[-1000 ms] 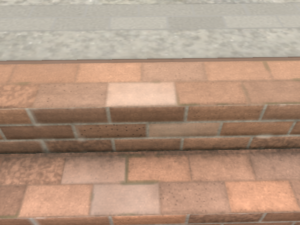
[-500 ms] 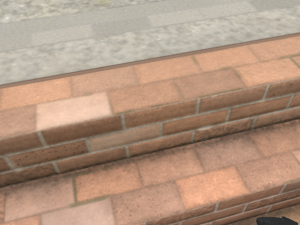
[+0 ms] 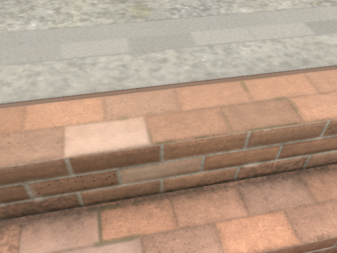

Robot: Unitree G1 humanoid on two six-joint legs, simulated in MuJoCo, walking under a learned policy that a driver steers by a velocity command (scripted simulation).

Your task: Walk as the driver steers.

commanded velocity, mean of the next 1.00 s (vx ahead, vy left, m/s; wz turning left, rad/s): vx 0.46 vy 0.00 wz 0.34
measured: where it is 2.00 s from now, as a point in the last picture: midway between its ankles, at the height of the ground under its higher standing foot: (128, 115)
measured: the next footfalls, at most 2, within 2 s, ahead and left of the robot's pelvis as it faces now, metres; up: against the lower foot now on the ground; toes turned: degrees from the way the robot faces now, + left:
right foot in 0.30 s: +0.24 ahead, -0.13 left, +0.24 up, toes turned -2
left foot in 0.66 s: +0.17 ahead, +0.08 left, +0.22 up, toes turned +5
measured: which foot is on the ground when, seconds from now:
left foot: down 0.00-0.30, up 0.32-0.64, down 0.66-1.00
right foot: up 0.00-0.28, down 0.30-0.66, up 0.68-1.00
